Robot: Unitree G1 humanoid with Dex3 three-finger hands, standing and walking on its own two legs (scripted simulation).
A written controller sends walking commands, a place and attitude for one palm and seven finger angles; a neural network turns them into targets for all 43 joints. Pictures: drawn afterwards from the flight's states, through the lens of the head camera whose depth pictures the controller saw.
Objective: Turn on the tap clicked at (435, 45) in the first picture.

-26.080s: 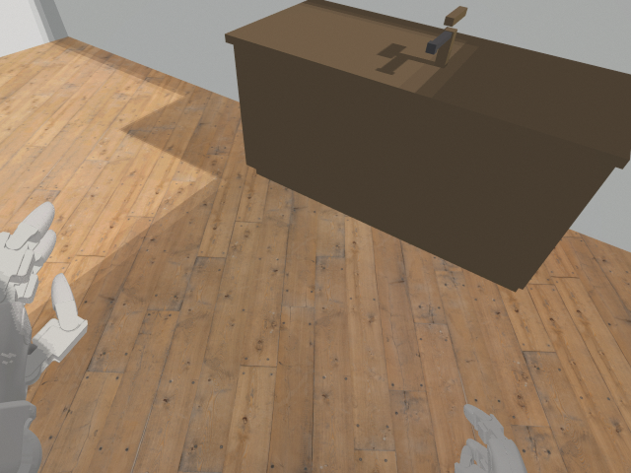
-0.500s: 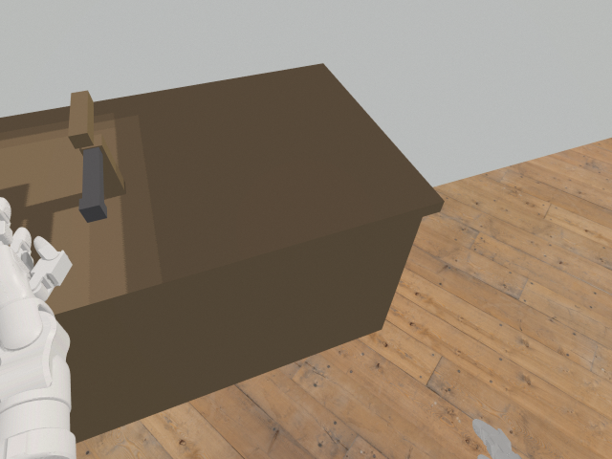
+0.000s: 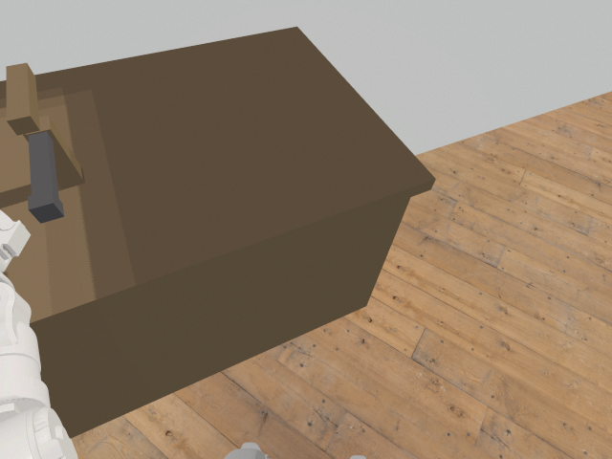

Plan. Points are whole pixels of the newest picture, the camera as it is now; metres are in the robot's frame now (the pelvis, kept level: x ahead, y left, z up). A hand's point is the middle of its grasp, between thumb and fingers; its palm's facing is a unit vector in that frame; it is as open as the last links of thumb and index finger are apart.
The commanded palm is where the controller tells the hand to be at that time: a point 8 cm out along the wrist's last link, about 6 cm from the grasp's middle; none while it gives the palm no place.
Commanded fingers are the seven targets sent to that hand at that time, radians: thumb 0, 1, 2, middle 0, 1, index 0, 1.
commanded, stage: reach beside the lever's end, fingers flat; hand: left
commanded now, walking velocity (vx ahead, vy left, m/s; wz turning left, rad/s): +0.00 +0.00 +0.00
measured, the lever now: (46, 206) +0.41 +0.35 +0.09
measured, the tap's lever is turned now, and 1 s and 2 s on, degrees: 0 0 15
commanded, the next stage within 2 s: push the lever round in 0.64 s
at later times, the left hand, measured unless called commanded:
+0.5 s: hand (18, 233) +0.37 +0.36 +0.09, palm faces +0.61 -0.79 -0.07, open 7.8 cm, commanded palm +0.32 +0.39 +0.08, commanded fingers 0.00 0.90 0.90 -0.15 -0.15 -0.15 -0.15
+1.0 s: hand (30, 234) +0.37 +0.35 +0.08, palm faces +0.61 -0.79 -0.06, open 7.8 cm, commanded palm +0.32 +0.38 +0.08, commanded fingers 0.00 0.90 0.90 -0.15 -0.15 -0.15 -0.15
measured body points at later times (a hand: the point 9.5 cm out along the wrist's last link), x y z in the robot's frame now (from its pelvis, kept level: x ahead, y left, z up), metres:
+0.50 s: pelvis -0.01 +0.01 +0.00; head +0.05 +0.03 +0.45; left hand +0.33 +0.40 +0.09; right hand +0.10 -0.25 -0.11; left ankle +0.02 +0.10 -0.70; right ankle +0.00 -0.11 -0.70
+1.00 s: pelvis +0.00 +0.00 +0.00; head +0.05 +0.01 +0.45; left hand +0.33 +0.39 +0.08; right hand +0.07 -0.27 -0.11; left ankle +0.02 +0.10 -0.70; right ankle +0.00 -0.11 -0.70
